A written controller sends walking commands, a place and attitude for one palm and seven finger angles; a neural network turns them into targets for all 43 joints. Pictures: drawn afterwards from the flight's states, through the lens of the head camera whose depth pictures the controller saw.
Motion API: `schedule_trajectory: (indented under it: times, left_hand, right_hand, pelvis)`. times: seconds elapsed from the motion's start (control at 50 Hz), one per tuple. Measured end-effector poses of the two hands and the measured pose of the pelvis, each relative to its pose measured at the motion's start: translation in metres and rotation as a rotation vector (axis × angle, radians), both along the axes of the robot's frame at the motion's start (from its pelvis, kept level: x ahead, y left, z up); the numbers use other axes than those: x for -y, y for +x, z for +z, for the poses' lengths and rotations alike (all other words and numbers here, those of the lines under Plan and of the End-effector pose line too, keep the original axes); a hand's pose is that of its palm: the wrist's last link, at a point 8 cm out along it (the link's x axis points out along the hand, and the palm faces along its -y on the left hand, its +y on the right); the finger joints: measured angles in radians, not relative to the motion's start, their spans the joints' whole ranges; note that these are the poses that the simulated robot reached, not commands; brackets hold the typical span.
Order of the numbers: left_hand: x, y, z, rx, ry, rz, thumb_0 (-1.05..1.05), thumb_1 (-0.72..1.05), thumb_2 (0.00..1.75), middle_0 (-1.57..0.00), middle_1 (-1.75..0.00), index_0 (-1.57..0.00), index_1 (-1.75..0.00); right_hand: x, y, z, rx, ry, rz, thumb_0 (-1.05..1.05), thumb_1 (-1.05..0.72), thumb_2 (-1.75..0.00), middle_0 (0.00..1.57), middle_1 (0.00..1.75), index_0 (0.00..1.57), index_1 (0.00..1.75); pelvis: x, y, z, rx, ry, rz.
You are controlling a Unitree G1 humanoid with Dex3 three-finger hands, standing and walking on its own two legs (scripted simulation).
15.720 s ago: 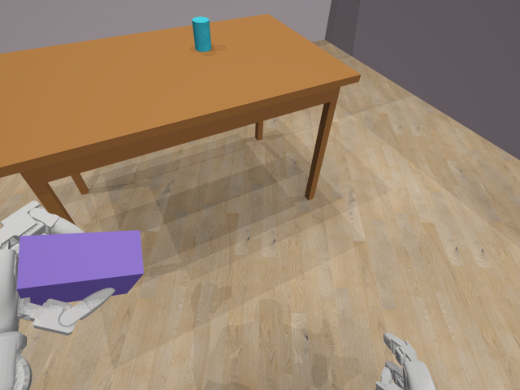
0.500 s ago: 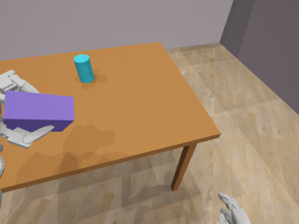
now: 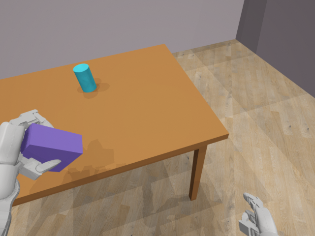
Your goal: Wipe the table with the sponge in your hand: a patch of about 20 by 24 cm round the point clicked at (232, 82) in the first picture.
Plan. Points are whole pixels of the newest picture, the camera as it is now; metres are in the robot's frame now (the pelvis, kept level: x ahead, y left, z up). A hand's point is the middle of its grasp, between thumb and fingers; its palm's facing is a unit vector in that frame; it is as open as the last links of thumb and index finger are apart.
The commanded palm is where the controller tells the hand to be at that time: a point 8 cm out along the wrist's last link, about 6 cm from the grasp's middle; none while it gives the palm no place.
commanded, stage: turn the palm down, sponge in hand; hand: left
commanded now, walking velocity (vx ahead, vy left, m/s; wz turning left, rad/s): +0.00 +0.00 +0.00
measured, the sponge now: (55, 151) +0.27 +0.27 +0.11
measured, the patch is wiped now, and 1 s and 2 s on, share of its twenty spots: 0.00 0.00 0.00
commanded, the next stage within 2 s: move the sponge above the wiping area in 1.58 s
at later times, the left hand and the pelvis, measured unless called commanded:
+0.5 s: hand (38, 143) +0.27 +0.30 +0.14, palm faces +0.20 -0.39 -0.90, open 9.4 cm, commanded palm +0.23 +0.32 +0.20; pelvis +0.05 +0.04 +0.01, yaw -1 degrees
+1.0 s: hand (35, 145) +0.27 +0.31 +0.13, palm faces +0.09 -0.15 -0.98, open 9.4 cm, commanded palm +0.23 +0.31 +0.20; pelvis +0.04 +0.03 +0.02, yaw -1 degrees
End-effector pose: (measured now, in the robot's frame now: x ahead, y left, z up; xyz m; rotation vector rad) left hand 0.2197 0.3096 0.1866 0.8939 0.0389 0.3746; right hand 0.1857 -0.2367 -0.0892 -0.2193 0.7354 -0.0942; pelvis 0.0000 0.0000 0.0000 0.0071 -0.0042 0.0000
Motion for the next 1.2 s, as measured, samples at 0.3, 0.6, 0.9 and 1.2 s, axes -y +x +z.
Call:
schedule_trajectory:
  times: [0.3, 0.6, 0.9, 1.2]
  left_hand:
    - [-0.009, 0.003, -0.004, -0.027, 0.145, 0.006, -0.01, -0.43, 1.03, -0.78, -1.37, -0.8, -1.36]
    - [-0.008, 0.025, 0.005, -0.112, 0.288, -0.023, -0.01, -0.43, 1.03, -0.78, -1.37, -0.8, -1.36]
    - [-0.007, 0.021, -0.003, -0.26, 0.389, 0.032, -0.01, -0.43, 1.03, -0.78, -1.37, -0.8, -1.36]
    - [0.006, 0.02, 0.003, -0.288, 0.511, 0.113, -0.01, -0.43, 1.03, -0.78, -1.37, -0.8, -1.36]
  right_hand:
    - [-0.026, 0.033, 0.009, -0.033, -0.02, 0.004, 0.01, -0.9, -0.9, 0.2, 0.3, 0.2, 0.3]
    - [-0.067, 0.072, 0.027, 0.02, 0.016, 0.049, 0.01, -0.9, -0.9, 0.21, 0.3, 0.2, 0.3]
    - [-0.064, 0.078, 0.027, -0.006, 0.016, 0.102, 0.01, -0.9, -0.9, 0.21, 0.3, 0.2, 0.3]
    - [-0.045, 0.077, 0.025, 0.008, 0.055, 0.099, 0.01, -0.91, -0.9, 0.2, 0.3, 0.2, 0.3]
  pelvis:
    - [-0.024, 0.041, 0.004, -0.041, -0.015, -0.01]
    - [-0.044, 0.053, 0.013, -0.01, -0.024, -0.017]
    - [-0.036, 0.044, 0.019, 0.025, -0.016, -0.009]
    - [-0.021, 0.036, 0.02, 0.042, -0.006, -0.013]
